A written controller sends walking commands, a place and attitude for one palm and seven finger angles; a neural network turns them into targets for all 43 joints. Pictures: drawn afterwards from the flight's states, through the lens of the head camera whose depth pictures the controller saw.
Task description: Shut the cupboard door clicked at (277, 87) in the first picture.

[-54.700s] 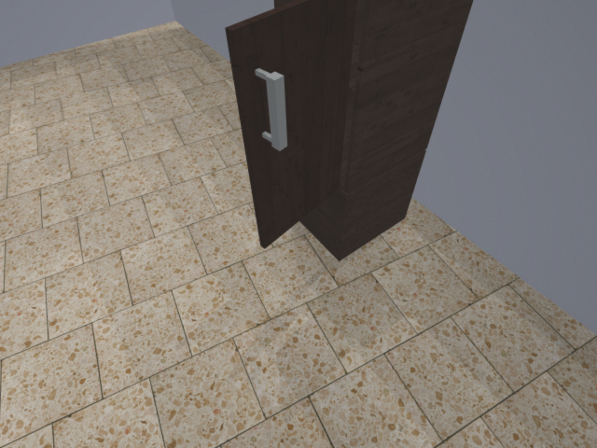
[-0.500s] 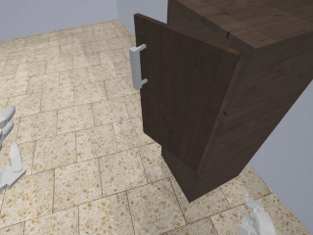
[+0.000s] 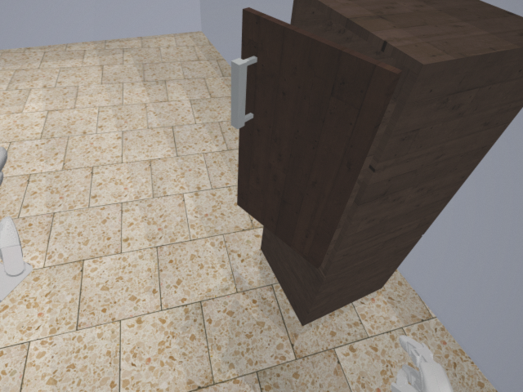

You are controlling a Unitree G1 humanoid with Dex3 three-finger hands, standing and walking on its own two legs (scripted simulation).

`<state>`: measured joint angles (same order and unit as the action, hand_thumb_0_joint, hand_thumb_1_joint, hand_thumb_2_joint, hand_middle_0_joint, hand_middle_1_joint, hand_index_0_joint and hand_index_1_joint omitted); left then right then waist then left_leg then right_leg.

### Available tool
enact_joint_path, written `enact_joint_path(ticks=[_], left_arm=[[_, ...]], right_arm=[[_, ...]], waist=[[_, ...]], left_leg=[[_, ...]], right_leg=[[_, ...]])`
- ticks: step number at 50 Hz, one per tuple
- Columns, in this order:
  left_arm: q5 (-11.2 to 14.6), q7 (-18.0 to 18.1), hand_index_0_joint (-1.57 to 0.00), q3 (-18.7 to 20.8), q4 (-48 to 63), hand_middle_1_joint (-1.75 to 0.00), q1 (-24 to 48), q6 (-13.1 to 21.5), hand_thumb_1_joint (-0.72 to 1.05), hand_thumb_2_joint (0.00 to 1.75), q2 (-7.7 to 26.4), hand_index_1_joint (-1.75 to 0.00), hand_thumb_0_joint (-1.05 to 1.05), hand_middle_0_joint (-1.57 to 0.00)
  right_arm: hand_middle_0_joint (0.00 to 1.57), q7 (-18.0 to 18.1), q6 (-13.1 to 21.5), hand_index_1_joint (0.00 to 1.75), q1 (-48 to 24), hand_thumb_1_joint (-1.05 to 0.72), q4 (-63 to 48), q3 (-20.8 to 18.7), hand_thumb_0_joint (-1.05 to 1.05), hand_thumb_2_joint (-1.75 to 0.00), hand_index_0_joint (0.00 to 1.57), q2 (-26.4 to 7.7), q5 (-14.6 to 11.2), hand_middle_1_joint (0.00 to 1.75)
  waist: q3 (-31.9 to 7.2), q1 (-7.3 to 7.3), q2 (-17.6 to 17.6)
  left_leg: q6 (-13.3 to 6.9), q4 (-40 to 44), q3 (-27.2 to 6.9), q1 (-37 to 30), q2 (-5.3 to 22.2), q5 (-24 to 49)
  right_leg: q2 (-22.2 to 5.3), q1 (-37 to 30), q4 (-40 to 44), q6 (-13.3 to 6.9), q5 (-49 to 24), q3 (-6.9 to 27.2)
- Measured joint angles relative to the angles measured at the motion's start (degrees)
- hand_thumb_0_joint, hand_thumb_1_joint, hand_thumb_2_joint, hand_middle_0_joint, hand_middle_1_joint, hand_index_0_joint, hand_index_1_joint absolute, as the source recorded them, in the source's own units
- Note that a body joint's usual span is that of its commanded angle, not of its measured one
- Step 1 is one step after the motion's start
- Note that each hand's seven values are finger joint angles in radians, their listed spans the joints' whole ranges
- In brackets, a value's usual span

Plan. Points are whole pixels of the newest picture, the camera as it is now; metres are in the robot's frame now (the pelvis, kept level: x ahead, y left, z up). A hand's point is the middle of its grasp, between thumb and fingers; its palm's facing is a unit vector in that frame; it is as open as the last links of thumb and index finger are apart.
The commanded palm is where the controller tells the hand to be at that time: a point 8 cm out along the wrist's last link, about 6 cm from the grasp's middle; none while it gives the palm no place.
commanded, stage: step back with the hand held close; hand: left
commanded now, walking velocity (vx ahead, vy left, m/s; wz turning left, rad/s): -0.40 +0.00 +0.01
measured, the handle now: (244, 93) +0.69 +0.09 +0.11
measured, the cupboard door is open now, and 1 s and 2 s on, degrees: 21 21 21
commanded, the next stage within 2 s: stop stepping back and stand still in 0.54 s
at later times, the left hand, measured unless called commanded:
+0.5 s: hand out of the picture +0.10 +0.26 +0.21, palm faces +0.45 -0.76 -0.47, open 7.4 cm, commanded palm +0.05 +0.29 +0.19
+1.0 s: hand out of the picture +0.02 +0.29 +0.19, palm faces +0.45 -0.81 -0.38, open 7.4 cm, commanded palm -0.02 +0.31 +0.19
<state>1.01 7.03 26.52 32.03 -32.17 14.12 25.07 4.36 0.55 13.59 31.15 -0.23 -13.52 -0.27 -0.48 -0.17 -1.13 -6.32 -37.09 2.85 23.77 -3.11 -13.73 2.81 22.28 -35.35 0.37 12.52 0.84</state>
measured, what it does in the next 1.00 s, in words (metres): walks backwards: left foot, then right foot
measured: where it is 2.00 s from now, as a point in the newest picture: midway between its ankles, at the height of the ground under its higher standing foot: outside the picture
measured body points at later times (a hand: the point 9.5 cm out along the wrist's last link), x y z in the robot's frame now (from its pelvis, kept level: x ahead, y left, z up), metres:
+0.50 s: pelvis -0.08 -0.01 +0.00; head -0.09 +0.03 +0.45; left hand +0.07 +0.29 +0.23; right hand +0.08 -0.26 -0.06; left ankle -0.03 +0.08 -0.69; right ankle -0.02 -0.14 -0.72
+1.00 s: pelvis -0.17 +0.02 +0.01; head -0.22 +0.05 +0.45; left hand -0.01 +0.33 +0.21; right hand -0.04 -0.22 -0.07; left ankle -0.08 +0.12 -0.72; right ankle -0.21 -0.10 -0.72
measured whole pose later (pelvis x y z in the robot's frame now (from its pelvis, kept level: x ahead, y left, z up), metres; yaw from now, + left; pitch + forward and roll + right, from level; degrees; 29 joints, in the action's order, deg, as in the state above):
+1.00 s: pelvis -0.17 +0.02 +0.01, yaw -2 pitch -1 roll -3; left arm 3.5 8.9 25.2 28.8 -31.3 9.5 24.8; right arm 4.1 2.7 16.2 37.3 1.4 -11.3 0.1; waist -6.1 0.7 -0.2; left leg -0.3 -37.4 -0.7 25.0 1.6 -17.8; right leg 3.4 10.5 -30.2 -1.2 19.3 0.0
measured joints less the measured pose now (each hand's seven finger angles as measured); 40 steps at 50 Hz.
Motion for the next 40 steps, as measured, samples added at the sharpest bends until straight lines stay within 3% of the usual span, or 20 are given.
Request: enact_joint_path(ticks=[4, 8, 13, 16, 19, 22, 25, 28, 30, 33, 36, 39, 40], left_arm=[[-0.2, 0.0, -0.22, 2.1, -3.0, -0.3, 2.8, 1.3, 0.88, 0.9, 0.4, -0.3, 0.01, -0.21], [0.2, -0.1, -0.21, 2.9, -5.5, -0.3, 4.5, 1.7, 0.89, 0.9, -0.7, -0.3, 0.01, -0.21], [0.6, -1.1, -0.21, -1.0, -4.1, -0.3, 5.3, 0.7, 0.89, 0.9, -2.7, -0.3, 0.01, -0.2], [0.5, -1.8, -0.21, -2.0, -0.2, -0.3, 2.8, 0.6, 0.89, 0.9, -1.6, -0.3, 0.01, -0.21], [0.3, -1.9, -0.22, -0.3, 3.2, -0.3, -0.1, 1.3, 0.88, 0.9, 1.1, -0.3, 0.01, -0.21], [0.5, -0.6, -0.22, 1.2, 4.2, -0.31, -0.9, 2.3, 0.88, 0.9, 3.0, -0.3, 0.01, -0.22], [0.5, 0.8, -0.22, 2.0, 2.5, -0.31, -0.4, 2.5, 0.88, 0.9, 3.1, -0.3, 0.01, -0.22], [0.5, 1.9, -0.22, 1.9, -0.5, -0.3, 1.9, 1.8, 0.88, 0.9, 1.7, -0.3, 0.0, -0.21], [0.7, 2.2, -0.21, 1.4, -3.2, -0.3, 4.9, 1.2, 0.89, 0.9, 0.7, -0.3, 0.0, -0.21], [1.2, 1.7, -0.21, 0.8, -5.5, -0.3, 5.3, -0.3, 0.89, 0.9, -0.6, -0.3, 0.01, -0.21], [1.8, 0.7, -0.21, -0.4, -2.3, -0.3, 2.2, -2.1, 0.89, 0.9, -1.5, -0.3, 0.01, -0.2], [1.9, 0.4, -0.21, -0.8, 3.3, -0.3, -0.9, -2.1, 0.89, 0.9, -0.6, -0.3, 0.01, -0.21], [1.8, 0.3, -0.21, -0.6, 4.6, -0.3, -1.4, -1.9, 0.89, 0.9, 0.0, -0.3, 0.01, -0.21]], right_arm=[[0.2, 0.3, 1.0, 0.3, 0.3, -0.9, 0.9, -0.7, 0.01, -0.9, 0.2, -0.1, 0.3, 0.3], [0.2, -0.3, 1.7, 0.3, -1.4, -0.9, 1.6, -0.5, 0.01, -0.9, 0.2, 0.7, 0.3, 0.3], [0.2, -1.2, 2.7, 0.3, -4.7, -0.9, 1.7, 0.0, 0.01, -0.9, 0.2, 1.6, 0.1, 0.3], [0.2, -1.4, 2.6, 0.3, -5.1, -0.9, 1.0, 0.2, 0.01, -0.9, 0.2, 2.2, 0.0, 0.3], [0.2, -1.2, 2.2, 0.3, -4.1, -0.9, 0.5, 0.0, 0.01, -0.9, 0.2, 2.7, 0.3, 0.3], [0.2, -1.4, 1.5, 0.3, -2.4, -0.9, 1.9, -1.0, 0.01, -0.9, 0.2, 2.3, 0.7, 0.3], [0.2, -1.2, -0.2, 0.3, -0.6, -0.9, 4.2, -1.7, 0.01, -0.9, 0.2, 2.1, 0.7, 0.3], [0.2, -0.4, -0.1, 0.3, 0.6, -0.9, 4.1, -1.6, 0.01, -0.9, 0.2, 0.7, 0.4, 0.3], [0.2, 0.4, 0.8, 0.3, -1.0, -0.9, 4.8, -2.0, 0.01, -0.9, 0.2, 0.7, 0.3, 0.3], [0.2, 0.1, 2.3, 0.3, -2.6, -0.9, 5.2, -1.8, 0.01, -0.9, 0.2, 2.6, 0.7, 0.3], [0.2, -0.9, 4.3, 0.3, -2.1, -0.9, 4.6, -0.6, 0.01, -0.9, 0.2, 4.7, 1.0, 0.3], [0.2, -1.9, 5.7, 0.3, -0.9, -0.9, 3.8, 1.2, 0.01, -0.9, 0.2, 6.2, 0.6, 0.3], [0.2, -2.1, 5.9, 0.3, -0.7, -0.9, 3.6, 1.7, 0.01, -0.9, 0.2, 6.6, 0.5, 0.3]], waist=[[-1.0, -0.11, 1.5], [-0.7, -1.1, 1.2], [3.4, -0.88, 0.5], [3.9, -0.23, -0.1], [2.6, 0.55, -0.8], [0.2, 0.62, -1.5], [-2.7, 0.27, -3.0], [-3.8, 0.32, -2.5], [-1.5, 0.8, -2.8], [0.7, 0.14, -2.9], [0.3, -0.2, -2.2], [-1.2, -0.62, -2.8], [-1.9, -0.73, -3.3]], left_leg=[[-0.1, -0.1, -0.9, 1.0, 0.3, 0.9], [0.3, 0.4, 0.0, 3.4, 1.1, 2.4], [1.0, 2.3, -0.2, 5.0, 2.1, 6.1], [1.3, 1.8, -0.5, 6.1, 2.6, 6.9], [2.3, -0.9, -0.8, 7.7, 2.5, 0.7], [5.8, -8.2, -2.3, 9.7, 1.2, -8.5], [6.9, -14.4, -3.2, 7.2, 1.0, -10.1], [6.7, -2.0, -4.8, -0.8, 3.4, -5.5], [5.5, -0.5, -4.7, -0.1, 2.2, -2.2], [4.7, 0.1, -3.4, 0.7, 2.5, -0.4], [4.8, 2.0, -2.9, 1.4, 4.2, 1.6], [5.5, 2.3, -2.0, 2.6, 5.4, 2.7], [5.7, 2.0, -1.5, 3.3, 5.5, 2.8]], right_leg=[[1.0, -1.8, -3.8, 0.7, 3.1, 1.9], [1.2, -3.6, -1.0, 0.7, 6.3, 3.5], [2.0, -1.4, -0.1, 0.4, 3.3, 3.2], [2.5, -0.1, -1.1, 0.1, 2.7, 2.8], [2.3, 0.7, -1.5, -0.5, 2.4, 2.2], [1.1, 0.6, -0.1, -0.6, 1.4, 1.9], [-0.9, 0.0, 2.5, 0.3, -0.4, 2.7], [-1.8, 1.8, 2.4, 1.7, -1.3, 2.7], [-2.5, 4.1, -1.4, 1.5, 0.3, 3.6], [-0.7, 5.5, -9.1, 1.3, 7.2, 4.0], [0.8, 2.4, -10.9, 1.3, 10.7, 1.5], [0.5, -5.8, -1.1, 1.3, 9.0, -0.5], [0.2, -8.3, 2.8, 0.4, 9.4, -0.5]])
